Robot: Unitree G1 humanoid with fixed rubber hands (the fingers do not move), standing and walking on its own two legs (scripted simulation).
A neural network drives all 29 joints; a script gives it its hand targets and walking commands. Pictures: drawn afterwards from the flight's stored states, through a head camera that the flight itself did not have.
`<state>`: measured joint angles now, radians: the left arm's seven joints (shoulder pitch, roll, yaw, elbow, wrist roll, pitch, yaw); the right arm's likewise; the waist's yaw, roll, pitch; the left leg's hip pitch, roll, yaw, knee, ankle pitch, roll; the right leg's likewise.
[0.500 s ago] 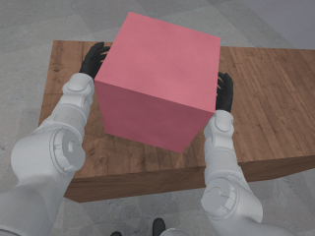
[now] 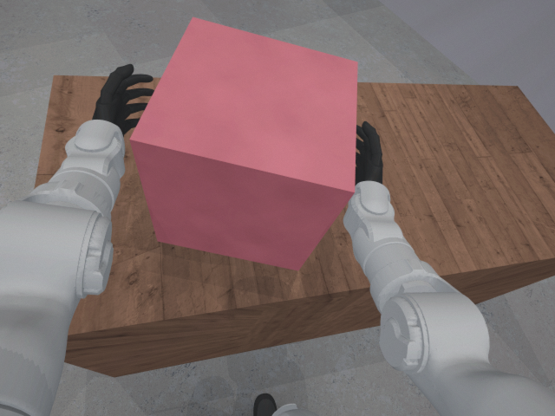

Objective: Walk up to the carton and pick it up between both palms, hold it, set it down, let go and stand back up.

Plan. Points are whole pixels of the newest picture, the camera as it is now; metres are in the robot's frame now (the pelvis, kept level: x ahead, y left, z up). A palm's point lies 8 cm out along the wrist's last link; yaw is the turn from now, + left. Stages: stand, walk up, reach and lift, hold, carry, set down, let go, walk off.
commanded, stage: set down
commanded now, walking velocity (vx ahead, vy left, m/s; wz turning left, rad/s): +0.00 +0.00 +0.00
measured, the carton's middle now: (251, 157) +0.50 -0.05 +0.03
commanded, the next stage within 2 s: none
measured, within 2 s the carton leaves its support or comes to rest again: neither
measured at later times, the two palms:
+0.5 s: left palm (55, 108) +0.50 +0.20 +0.13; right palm (407, 159) +0.41 -0.23 +0.13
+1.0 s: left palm (72, 88) +0.50 +0.17 +0.15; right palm (427, 153) +0.40 -0.24 +0.16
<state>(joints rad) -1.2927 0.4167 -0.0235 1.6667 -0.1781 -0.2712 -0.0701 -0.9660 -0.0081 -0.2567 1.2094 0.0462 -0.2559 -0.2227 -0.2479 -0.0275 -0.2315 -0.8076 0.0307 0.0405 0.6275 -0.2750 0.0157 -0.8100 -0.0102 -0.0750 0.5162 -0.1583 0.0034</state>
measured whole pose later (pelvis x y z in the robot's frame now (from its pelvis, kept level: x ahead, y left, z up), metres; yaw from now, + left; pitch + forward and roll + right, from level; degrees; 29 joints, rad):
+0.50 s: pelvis -0.02 -0.01 +0.00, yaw +2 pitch +21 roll -3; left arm -1.29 0.57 -0.28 1.56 -0.34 -0.13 -0.12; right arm -1.04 -0.13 -0.07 1.18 0.32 -0.10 -0.24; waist -0.28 -0.03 -0.22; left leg -0.79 0.04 0.00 0.71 -0.29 0.00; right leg -0.77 0.00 -0.12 0.57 -0.17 -0.02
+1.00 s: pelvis -0.04 -0.01 +0.00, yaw +1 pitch +21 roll -1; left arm -1.42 0.60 -0.36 1.63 -0.51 -0.08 -0.11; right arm -1.12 -0.12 -0.08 1.06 0.28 0.07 -0.29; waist -0.32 -0.05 -0.18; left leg -0.76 0.02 0.04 0.61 -0.21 0.01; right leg -0.78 -0.02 -0.08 0.53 -0.11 -0.02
